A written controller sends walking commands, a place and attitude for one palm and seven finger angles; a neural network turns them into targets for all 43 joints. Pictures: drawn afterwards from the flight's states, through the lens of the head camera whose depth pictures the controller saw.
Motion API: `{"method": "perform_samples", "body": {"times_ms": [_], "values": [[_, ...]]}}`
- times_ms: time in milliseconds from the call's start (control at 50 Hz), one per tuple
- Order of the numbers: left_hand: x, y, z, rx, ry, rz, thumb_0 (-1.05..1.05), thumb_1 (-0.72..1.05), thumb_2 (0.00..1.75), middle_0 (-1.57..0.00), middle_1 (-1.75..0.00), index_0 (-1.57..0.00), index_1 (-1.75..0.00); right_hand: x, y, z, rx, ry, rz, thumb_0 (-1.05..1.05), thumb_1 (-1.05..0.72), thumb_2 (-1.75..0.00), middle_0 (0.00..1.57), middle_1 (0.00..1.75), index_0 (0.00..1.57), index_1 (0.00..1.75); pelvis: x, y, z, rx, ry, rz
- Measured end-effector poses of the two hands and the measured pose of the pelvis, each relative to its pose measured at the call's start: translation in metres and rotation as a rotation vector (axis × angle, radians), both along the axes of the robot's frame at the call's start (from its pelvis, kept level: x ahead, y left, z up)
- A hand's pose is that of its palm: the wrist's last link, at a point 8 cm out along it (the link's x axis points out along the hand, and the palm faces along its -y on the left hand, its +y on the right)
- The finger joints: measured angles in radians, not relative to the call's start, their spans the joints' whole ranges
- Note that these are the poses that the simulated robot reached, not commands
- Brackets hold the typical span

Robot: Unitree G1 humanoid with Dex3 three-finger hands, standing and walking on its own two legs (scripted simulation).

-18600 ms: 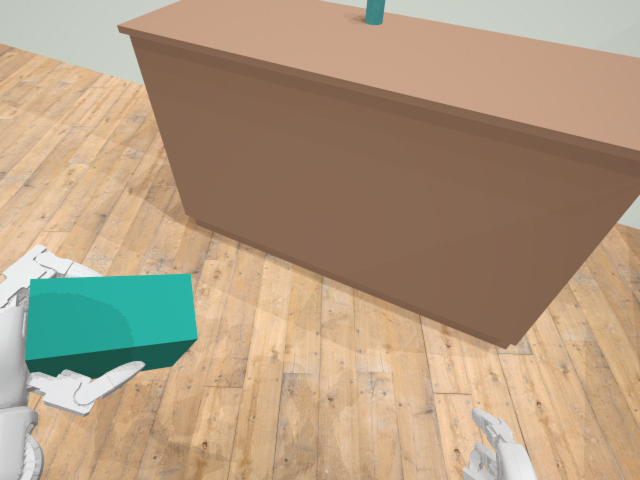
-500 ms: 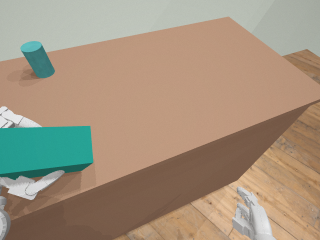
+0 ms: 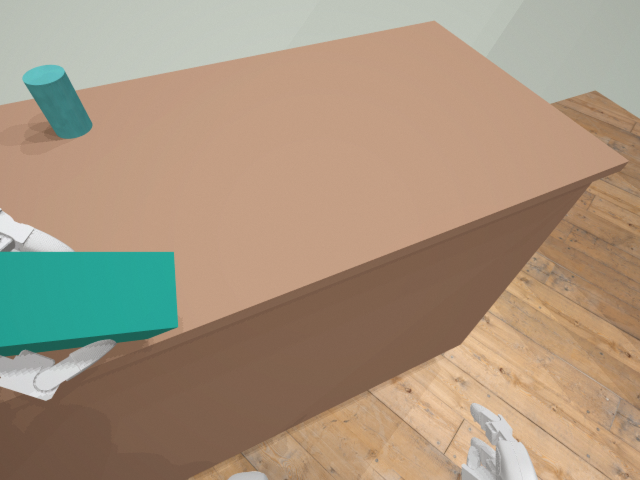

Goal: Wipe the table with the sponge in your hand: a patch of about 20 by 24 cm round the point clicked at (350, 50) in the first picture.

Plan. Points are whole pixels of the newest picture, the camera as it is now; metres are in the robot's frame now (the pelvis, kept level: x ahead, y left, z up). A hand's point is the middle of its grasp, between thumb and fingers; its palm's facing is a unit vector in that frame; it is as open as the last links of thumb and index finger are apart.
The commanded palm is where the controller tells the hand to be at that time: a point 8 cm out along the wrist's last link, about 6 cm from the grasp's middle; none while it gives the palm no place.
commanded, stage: come to a stop and stand still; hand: left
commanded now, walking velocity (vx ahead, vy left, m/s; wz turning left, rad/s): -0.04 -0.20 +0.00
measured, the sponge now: (110, 303) +0.24 +0.21 +0.16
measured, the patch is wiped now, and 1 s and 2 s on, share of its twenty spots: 0.00 0.00 0.00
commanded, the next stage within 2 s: look again from close up in 1.10 s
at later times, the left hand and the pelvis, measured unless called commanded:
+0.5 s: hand (37, 290) +0.24 +0.26 +0.18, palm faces +0.37 -0.86 -0.35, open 10.5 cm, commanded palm +0.17 +0.30 +0.18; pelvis +0.01 +0.03 +0.01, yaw -1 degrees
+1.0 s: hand out of the picture +0.23 +0.31 +0.18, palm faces +0.40 -0.87 -0.30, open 10.5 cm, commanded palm +0.17 +0.34 +0.18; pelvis +0.01 +0.06 +0.01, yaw +0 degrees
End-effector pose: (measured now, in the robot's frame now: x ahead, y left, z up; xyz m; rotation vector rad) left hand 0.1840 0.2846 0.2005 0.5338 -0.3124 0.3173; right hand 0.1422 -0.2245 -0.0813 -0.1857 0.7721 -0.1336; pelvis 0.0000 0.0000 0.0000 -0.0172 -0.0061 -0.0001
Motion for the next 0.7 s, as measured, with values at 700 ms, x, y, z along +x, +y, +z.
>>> {"method": "perform_samples", "body": {"times_ms": [700], "values": [[0.017, 0.047, -0.016, -0.152, -0.059, 0.028, -0.02, -0.52, 1.02, -0.68, -1.36, -0.69, -1.36, 0.034, 0.050, 0.024, -0.007, -0.092, 0.086, 0.02, -0.90, -0.89, 0.21, 0.30, 0.21, 0.30, 0.017, 0.041, 0.009, -0.001, -0.013, 0.000]]}}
